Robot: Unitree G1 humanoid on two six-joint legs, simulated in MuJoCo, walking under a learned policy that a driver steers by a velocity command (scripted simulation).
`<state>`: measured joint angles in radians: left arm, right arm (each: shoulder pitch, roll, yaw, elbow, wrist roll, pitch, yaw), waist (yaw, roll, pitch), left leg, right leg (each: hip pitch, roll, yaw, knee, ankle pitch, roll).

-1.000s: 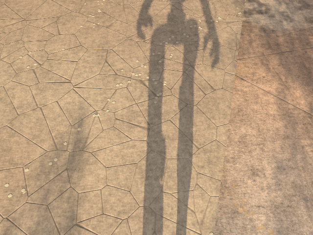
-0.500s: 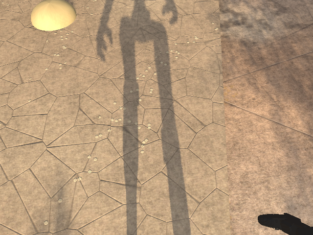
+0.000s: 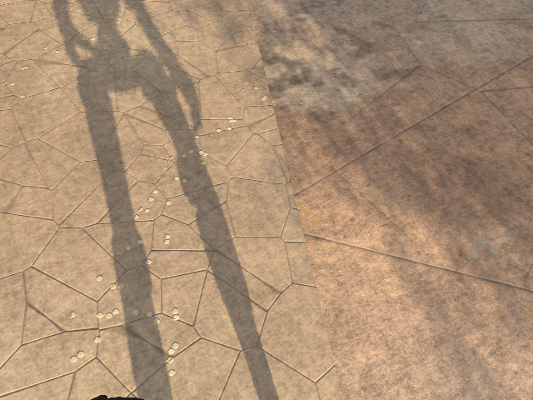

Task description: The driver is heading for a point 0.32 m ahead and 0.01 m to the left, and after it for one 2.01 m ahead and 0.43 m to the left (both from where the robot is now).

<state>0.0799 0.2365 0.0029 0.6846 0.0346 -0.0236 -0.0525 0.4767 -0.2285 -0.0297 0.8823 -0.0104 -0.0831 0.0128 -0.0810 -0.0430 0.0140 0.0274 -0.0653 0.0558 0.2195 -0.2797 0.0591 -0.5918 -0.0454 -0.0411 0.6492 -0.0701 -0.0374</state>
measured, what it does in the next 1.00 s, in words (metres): walks ahead, turning left: right foot, then left foot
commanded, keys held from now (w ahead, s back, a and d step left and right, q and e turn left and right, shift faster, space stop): w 0.26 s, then w+q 0.66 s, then w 0.08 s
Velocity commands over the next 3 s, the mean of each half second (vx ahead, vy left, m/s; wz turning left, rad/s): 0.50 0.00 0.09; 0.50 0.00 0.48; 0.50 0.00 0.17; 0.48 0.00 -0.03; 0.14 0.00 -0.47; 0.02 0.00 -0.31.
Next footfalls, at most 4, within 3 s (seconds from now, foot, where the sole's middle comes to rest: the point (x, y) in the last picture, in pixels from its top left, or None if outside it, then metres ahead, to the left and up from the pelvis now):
0.10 right None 0.21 -0.10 -0.78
0.66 left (213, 394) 0.51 0.10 -0.78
1.22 right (227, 270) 0.85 0.06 -0.78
1.76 left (128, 225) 1.03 0.35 -0.78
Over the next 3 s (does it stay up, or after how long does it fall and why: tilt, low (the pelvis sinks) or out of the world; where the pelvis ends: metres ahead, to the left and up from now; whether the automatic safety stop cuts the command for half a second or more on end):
stays up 1.15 0.35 0.00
